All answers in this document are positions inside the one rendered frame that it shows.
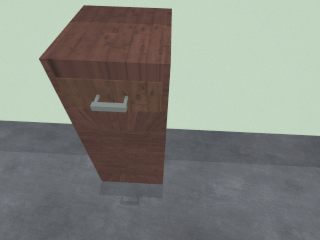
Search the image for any handle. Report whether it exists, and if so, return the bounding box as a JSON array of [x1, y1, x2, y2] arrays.
[[90, 94, 128, 113]]

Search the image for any drawer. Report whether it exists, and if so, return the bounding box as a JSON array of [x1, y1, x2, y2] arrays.
[[56, 77, 163, 112]]

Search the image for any cabinet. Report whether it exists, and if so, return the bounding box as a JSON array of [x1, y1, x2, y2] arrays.
[[39, 5, 172, 185]]

